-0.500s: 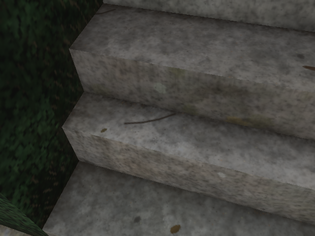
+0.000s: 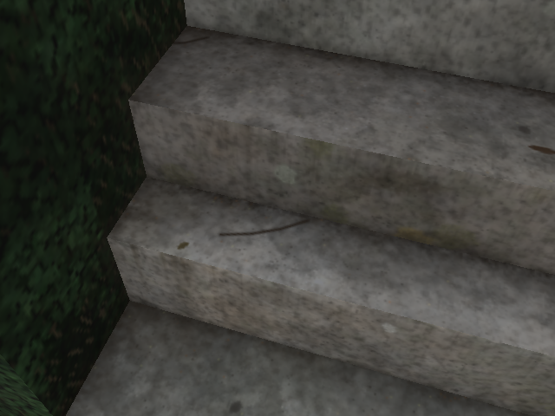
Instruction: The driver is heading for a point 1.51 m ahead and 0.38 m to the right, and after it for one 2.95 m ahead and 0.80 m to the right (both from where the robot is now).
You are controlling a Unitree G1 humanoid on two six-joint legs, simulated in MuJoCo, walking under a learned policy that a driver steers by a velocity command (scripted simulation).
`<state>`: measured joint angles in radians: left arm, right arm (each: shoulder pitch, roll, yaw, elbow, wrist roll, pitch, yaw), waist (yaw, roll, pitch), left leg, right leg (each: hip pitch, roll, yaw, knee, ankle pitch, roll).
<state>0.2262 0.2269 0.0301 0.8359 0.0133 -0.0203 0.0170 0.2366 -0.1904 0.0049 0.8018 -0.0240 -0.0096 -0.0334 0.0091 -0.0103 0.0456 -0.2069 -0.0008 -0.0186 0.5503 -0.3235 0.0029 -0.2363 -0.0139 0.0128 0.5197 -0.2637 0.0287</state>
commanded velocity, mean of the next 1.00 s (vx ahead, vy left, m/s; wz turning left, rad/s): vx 0.00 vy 0.00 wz -0.41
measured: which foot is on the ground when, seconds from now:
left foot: down 0.00-0.28, up 0.30-0.94, down 0.96-1.00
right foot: down 0.00-0.98, up 1.00-1.00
